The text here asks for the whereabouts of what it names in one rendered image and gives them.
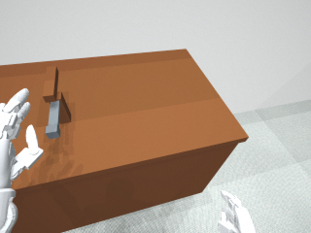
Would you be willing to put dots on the tap lever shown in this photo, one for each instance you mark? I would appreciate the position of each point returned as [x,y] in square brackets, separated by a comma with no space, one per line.
[52,130]

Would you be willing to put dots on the right robot hand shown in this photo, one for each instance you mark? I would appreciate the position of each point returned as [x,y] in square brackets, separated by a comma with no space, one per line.
[239,218]

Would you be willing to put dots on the counter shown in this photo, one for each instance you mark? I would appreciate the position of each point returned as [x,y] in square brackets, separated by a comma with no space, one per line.
[137,130]

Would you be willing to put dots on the left robot forearm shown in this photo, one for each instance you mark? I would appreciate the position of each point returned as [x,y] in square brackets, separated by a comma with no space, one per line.
[8,210]

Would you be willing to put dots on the left robot hand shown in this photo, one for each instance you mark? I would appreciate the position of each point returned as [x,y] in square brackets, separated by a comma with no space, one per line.
[11,116]

